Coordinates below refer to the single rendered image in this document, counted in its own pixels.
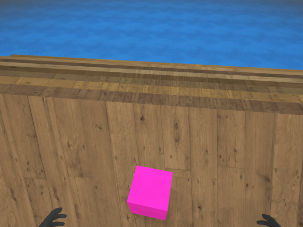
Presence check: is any carton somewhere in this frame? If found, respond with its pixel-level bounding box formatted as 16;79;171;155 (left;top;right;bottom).
127;166;173;220

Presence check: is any left robot hand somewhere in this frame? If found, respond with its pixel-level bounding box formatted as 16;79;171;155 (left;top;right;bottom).
39;207;67;227

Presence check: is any right robot hand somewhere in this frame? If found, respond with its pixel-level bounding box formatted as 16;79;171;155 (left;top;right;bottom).
257;214;281;227

